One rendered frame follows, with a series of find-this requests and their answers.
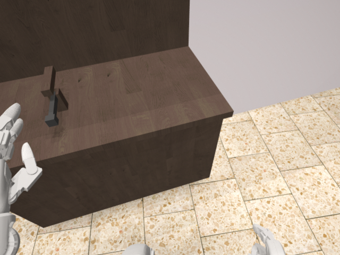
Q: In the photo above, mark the tap lever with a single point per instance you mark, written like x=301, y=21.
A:
x=51, y=119

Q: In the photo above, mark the counter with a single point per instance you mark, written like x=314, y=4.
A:
x=138, y=114

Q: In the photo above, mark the right robot hand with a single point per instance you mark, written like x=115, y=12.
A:
x=273, y=247

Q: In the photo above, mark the left robot hand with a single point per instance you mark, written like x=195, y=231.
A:
x=25, y=178

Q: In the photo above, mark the robot left forearm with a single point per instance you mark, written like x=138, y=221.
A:
x=9, y=237

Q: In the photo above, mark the robot left thigh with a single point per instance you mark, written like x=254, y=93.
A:
x=138, y=249

